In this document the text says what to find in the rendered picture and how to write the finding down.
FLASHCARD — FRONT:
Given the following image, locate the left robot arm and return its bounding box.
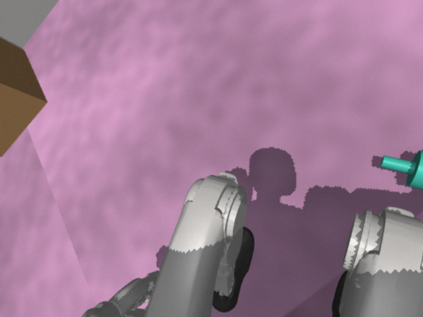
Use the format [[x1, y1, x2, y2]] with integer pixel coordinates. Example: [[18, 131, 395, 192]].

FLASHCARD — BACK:
[[82, 301, 121, 317]]

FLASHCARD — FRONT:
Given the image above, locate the left robot foot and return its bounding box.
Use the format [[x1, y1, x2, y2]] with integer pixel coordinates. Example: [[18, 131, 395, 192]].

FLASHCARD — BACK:
[[212, 227, 254, 312]]

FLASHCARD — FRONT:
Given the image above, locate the left robot hand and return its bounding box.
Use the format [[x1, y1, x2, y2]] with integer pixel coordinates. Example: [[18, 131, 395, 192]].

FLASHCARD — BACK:
[[108, 270, 159, 317]]

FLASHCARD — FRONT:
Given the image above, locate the right robot foot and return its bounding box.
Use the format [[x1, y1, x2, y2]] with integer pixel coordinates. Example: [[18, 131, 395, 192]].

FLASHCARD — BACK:
[[332, 271, 348, 317]]

